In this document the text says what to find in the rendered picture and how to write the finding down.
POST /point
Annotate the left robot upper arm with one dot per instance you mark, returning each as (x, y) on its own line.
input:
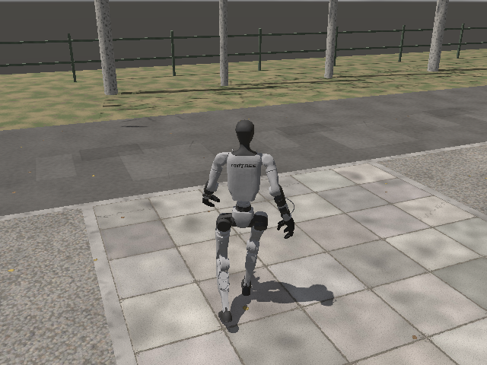
(220, 160)

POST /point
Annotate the right robot upper arm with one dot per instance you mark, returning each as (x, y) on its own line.
(272, 174)

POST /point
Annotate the right robot hand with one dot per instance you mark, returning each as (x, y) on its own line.
(289, 228)

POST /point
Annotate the robot left forearm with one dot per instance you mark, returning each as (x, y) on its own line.
(207, 194)

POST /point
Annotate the robot head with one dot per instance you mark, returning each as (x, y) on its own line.
(245, 132)

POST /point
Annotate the robot left thigh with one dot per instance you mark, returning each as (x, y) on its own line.
(222, 233)

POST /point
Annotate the left robot hand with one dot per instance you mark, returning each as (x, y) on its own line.
(213, 197)

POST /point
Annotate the robot right forearm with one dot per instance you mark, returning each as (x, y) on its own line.
(282, 205)

